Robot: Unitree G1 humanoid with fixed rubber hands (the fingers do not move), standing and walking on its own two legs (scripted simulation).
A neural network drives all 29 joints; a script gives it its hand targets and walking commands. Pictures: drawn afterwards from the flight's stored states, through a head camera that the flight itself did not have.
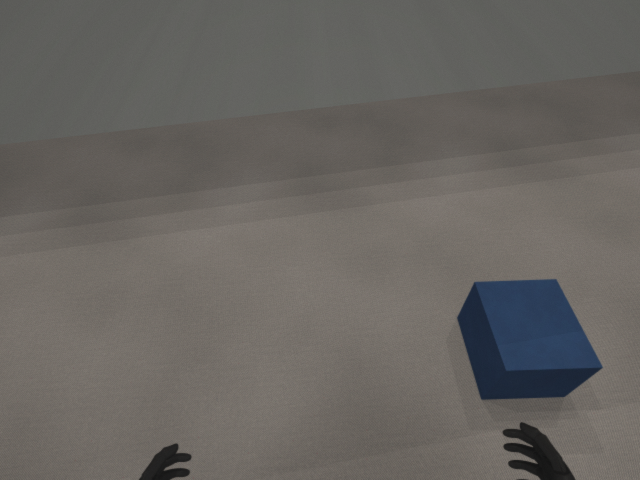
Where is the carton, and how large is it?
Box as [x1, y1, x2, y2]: [457, 279, 602, 399]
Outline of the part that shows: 555,279 474,282 457,318 481,399 564,396 602,367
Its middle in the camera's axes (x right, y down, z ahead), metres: +0.63 +0.30 +1.19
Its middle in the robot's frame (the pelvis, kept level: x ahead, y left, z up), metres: +0.64 -0.57 -0.64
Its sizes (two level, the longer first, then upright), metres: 0.287 0.256 0.222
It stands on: the floor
